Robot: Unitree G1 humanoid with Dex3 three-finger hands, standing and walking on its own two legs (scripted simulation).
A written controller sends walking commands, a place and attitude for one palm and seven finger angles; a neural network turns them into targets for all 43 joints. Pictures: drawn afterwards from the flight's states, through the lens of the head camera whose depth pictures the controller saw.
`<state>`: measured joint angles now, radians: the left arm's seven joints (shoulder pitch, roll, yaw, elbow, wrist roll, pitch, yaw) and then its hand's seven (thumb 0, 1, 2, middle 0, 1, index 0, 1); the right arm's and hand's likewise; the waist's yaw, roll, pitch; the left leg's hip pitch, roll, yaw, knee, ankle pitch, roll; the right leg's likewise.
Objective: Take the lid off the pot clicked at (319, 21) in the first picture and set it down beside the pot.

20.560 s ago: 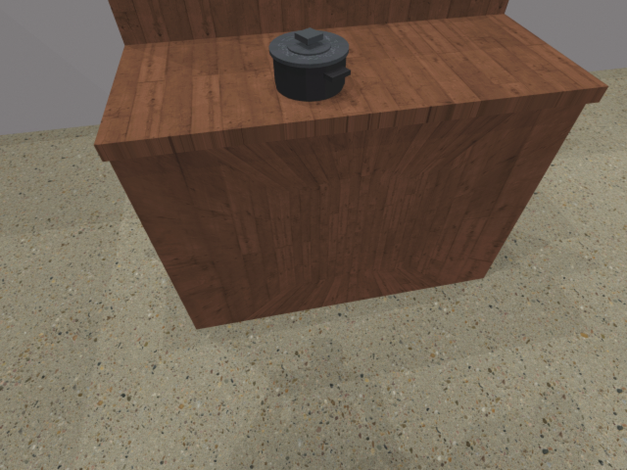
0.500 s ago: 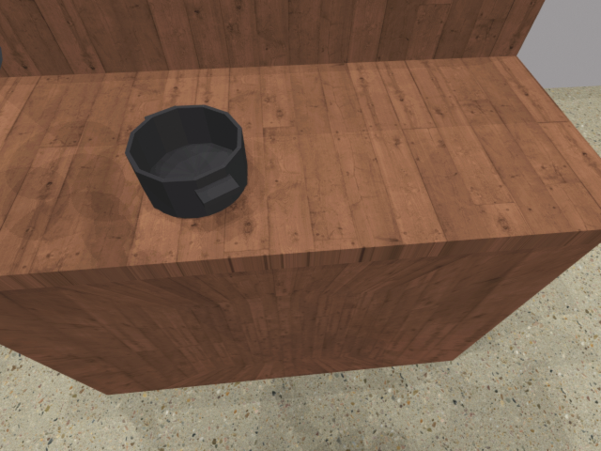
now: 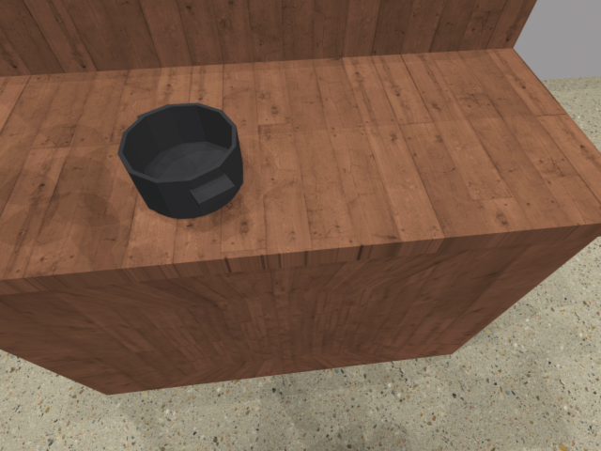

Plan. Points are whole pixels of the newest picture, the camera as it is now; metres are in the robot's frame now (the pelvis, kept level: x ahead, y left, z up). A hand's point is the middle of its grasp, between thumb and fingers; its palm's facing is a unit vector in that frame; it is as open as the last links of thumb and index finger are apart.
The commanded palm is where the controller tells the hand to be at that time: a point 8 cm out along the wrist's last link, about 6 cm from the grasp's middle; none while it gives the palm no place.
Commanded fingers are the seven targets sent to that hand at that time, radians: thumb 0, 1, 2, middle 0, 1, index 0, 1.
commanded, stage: lower the lid onto the table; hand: left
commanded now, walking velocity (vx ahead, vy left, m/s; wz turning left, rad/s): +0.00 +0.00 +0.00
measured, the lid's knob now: out of the picture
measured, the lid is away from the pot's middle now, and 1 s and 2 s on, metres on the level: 0.25 0.24 0.25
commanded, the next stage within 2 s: none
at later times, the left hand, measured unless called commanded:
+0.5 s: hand out of the picture +0.45 +0.37 +0.26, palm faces -0.21 -0.24 -0.95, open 6.3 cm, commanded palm +0.45 +0.37 +0.32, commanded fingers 0.00 0.67 0.97 -0.75 -1.09 -0.95 -1.13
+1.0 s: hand out of the picture +0.45 +0.36 +0.23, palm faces -0.30 -0.23 -0.93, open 6.3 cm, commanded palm +0.47 +0.36 +0.29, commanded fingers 0.00 0.67 0.97 -0.75 -1.09 -0.95 -1.13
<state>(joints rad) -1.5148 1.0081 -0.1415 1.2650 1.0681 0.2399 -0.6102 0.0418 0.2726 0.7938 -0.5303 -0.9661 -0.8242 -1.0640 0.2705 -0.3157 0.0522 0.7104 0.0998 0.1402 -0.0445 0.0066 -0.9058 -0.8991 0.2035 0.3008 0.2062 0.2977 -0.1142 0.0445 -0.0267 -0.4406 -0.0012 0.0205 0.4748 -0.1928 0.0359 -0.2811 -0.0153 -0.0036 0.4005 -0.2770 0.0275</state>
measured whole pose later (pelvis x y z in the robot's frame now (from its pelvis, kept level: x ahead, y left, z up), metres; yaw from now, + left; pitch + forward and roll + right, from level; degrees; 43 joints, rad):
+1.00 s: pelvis +0.00 +0.00 +0.00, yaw +0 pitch +10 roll -2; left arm -1.38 0.96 -0.11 1.27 1.04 0.15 -0.56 0.04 0.28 0.79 -0.53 -0.96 -0.83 -1.07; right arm 0.31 -0.32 0.03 0.72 0.10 0.12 -0.06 0.01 -0.91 -0.90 0.20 0.30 0.21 0.30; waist -0.13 0.03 -0.04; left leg -0.50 0.00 0.02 0.54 -0.22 0.04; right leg -0.34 -0.01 0.00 0.45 -0.30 0.03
